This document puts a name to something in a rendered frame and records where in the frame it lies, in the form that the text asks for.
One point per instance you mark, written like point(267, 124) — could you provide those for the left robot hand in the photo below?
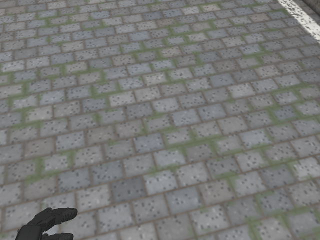
point(45, 220)

